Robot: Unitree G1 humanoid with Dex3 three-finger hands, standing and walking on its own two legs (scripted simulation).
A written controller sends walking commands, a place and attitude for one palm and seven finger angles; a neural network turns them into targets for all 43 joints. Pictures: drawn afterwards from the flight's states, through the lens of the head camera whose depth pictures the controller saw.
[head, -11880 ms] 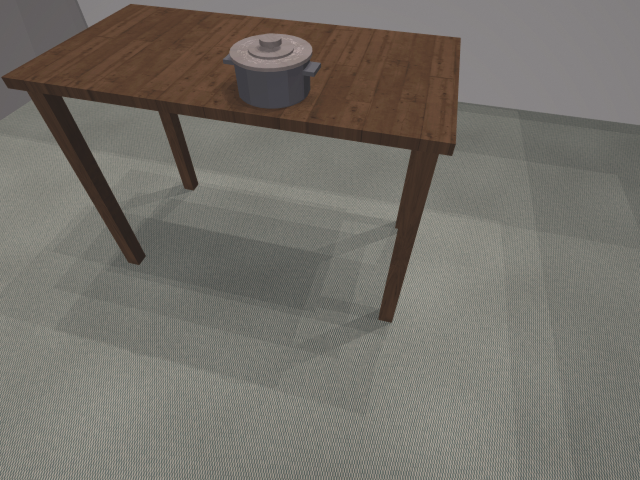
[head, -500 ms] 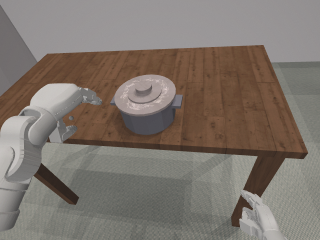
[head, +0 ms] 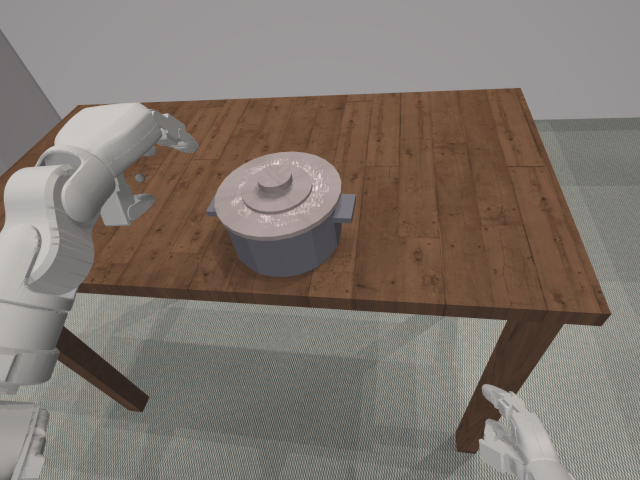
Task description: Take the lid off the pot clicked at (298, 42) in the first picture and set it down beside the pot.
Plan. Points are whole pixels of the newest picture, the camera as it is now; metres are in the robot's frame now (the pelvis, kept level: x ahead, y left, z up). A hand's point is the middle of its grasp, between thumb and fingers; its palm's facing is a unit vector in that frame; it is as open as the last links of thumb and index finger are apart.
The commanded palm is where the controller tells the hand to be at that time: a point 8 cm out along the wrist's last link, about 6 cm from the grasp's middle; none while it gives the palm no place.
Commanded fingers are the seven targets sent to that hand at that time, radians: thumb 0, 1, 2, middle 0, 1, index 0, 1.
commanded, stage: move the open hand above the knob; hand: left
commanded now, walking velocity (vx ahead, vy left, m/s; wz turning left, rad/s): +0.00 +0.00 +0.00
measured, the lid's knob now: (274, 178) +0.48 +0.10 +0.13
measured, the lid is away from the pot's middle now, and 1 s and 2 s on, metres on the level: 0.00 0.00 0.00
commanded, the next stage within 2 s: none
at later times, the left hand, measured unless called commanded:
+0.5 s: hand (247, 195) +0.39 +0.11 +0.18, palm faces -0.11 +0.08 -0.99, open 10.0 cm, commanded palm +0.39 +0.14 +0.27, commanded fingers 0.00 -0.34 1.58 -0.86 -0.08 -0.86 -0.08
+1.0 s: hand (246, 128) +0.46 +0.12 +0.23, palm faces -0.05 -0.07 -1.00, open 10.0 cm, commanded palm +0.42 +0.12 +0.27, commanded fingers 0.00 -0.34 1.58 -0.86 -0.08 -0.86 -0.08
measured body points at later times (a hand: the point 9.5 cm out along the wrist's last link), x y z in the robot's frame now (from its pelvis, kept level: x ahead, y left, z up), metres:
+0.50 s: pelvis +0.01 +0.01 +0.00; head +0.03 -0.04 +0.44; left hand +0.39 +0.11 +0.23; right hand +0.21 -0.21 -0.11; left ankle -0.01 +0.13 -0.74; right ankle +0.03 -0.13 -0.74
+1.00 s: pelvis +0.02 +0.00 +0.00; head +0.03 -0.05 +0.45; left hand +0.46 +0.12 +0.29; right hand +0.20 -0.23 -0.12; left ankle -0.01 +0.13 -0.74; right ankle +0.03 -0.13 -0.74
